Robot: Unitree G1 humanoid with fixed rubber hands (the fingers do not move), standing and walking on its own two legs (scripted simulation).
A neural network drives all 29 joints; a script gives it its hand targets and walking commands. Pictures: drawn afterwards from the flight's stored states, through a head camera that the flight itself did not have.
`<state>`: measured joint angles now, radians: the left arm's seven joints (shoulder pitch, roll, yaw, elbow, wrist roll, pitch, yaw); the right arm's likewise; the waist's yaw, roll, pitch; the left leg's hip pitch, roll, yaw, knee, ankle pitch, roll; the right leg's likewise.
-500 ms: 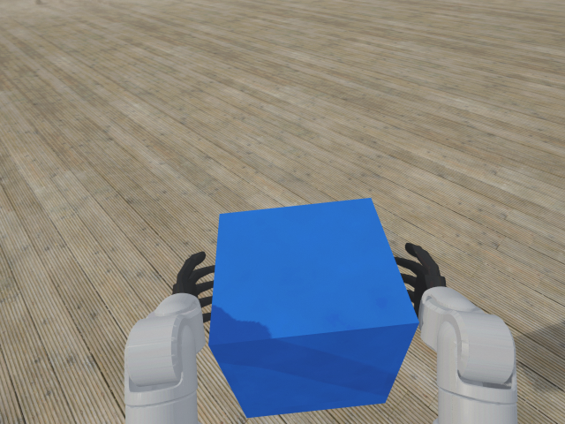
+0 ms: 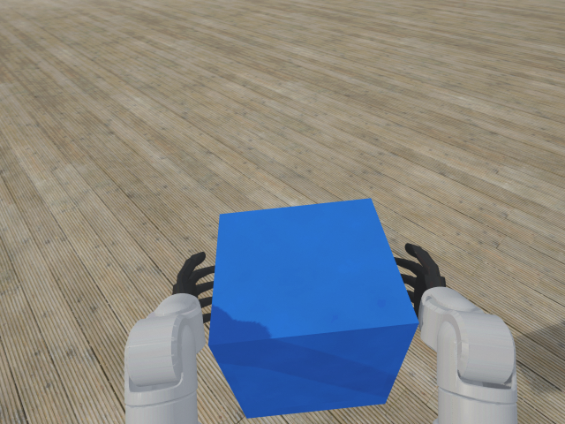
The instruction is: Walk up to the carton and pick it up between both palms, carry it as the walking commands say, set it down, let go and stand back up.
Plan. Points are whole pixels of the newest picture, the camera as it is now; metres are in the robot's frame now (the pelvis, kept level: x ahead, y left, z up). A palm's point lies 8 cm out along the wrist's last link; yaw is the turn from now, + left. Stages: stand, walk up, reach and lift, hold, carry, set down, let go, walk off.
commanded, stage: carry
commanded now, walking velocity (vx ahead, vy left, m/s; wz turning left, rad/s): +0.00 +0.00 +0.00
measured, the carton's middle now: (306, 313) +0.29 +0.00 +0.03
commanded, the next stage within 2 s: hold in 1.90 s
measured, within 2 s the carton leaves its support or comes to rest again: neither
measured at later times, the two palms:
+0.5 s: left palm (187, 310) +0.25 +0.15 +0.10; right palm (428, 303) +0.26 -0.15 +0.10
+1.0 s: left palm (188, 309) +0.26 +0.15 +0.10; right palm (428, 303) +0.26 -0.15 +0.10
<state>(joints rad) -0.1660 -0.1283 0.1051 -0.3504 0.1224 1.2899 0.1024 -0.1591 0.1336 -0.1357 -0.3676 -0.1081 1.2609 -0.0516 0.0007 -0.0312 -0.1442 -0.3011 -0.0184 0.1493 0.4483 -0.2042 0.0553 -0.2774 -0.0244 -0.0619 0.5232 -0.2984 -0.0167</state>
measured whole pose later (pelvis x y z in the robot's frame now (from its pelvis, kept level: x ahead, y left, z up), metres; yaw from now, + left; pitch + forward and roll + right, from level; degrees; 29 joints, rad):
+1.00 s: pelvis +0.00 +0.00 +0.00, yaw +0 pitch +3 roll +1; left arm -0.17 -0.13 0.11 -0.35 0.12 1.28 0.10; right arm -0.16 0.13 -0.14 -0.37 -0.11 1.25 -0.05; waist 0.00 -0.02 -0.12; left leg -0.30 -0.02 0.15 0.45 -0.20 0.06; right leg -0.28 -0.02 -0.06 0.52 -0.30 -0.02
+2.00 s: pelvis +0.00 +0.00 +0.00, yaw +0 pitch +0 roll +1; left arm -0.17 -0.13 0.13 -0.02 0.17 0.89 0.08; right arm -0.16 0.13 -0.18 -0.03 -0.11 0.87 -0.04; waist 0.00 -0.02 -0.05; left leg -0.25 -0.02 0.14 0.45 -0.21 0.06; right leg -0.22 -0.02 -0.06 0.51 -0.30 -0.02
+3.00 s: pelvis -0.05 -0.01 +0.00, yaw +2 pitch -6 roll +0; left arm -0.22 -0.06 0.11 0.25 0.15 0.71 0.11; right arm -0.28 0.11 -0.20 0.34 -0.11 0.64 -0.04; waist 0.00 -0.03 0.06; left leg -0.21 -0.05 0.01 0.45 -0.15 0.05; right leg -0.16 0.01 -0.03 0.51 -0.26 -0.02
